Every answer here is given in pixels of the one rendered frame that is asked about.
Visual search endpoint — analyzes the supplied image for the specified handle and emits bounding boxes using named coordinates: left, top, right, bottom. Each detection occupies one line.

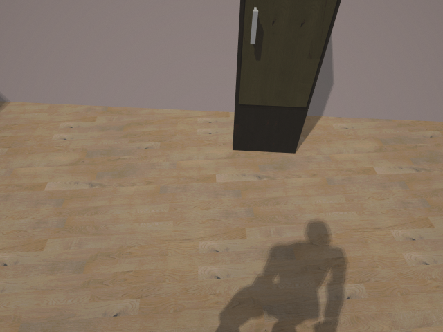
left=251, top=7, right=258, bottom=44

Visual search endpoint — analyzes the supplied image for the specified cupboard door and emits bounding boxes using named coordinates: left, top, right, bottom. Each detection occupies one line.
left=239, top=0, right=337, bottom=107

